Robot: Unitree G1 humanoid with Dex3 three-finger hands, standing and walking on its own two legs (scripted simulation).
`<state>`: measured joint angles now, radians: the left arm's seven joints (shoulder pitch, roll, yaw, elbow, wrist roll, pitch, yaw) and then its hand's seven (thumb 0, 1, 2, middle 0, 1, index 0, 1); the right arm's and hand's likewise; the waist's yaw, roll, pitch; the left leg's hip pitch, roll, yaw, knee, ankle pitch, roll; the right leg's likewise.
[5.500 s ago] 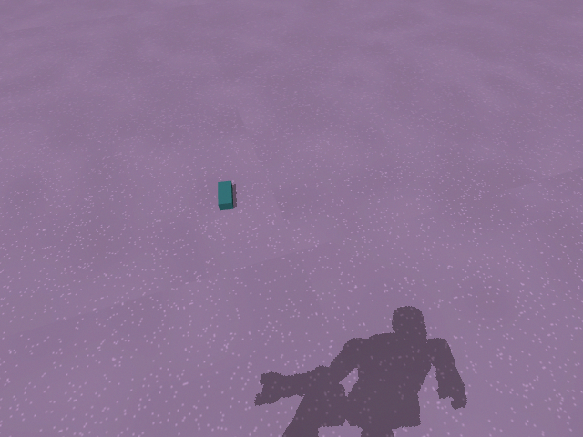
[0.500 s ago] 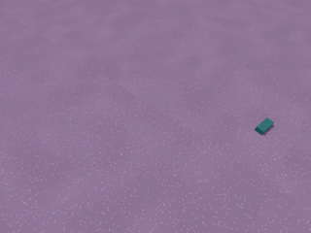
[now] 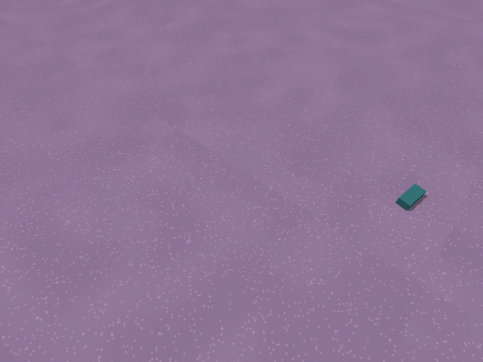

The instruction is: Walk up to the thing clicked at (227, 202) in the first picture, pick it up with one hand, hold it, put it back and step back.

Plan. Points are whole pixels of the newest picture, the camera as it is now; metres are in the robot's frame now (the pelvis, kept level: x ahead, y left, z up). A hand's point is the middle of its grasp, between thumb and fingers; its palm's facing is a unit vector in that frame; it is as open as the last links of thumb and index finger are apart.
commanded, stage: stand
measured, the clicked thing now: (410, 196) +0.95 -0.81 -0.76
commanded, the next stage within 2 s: walk up in 0.66 s
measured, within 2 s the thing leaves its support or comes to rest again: neither
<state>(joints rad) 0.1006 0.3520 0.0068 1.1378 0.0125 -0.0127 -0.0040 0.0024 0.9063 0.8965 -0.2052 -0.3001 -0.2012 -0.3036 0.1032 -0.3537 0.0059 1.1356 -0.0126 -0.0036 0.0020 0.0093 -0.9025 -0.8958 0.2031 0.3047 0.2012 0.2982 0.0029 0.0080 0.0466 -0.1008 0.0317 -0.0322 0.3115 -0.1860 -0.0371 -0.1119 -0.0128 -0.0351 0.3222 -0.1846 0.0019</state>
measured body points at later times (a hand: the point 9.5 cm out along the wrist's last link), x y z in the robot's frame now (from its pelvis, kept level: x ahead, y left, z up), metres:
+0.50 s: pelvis +0.00 +0.00 +0.00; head +0.01 +0.00 +0.45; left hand +0.08 +0.31 -0.13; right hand +0.07 -0.30 -0.14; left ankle -0.01 +0.14 -0.75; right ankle -0.01 -0.12 -0.75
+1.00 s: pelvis -0.03 +0.06 -0.02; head +0.03 +0.07 +0.43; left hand +0.12 +0.35 -0.16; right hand +0.00 -0.28 -0.11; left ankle +0.00 +0.17 -0.75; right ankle -0.03 -0.09 -0.71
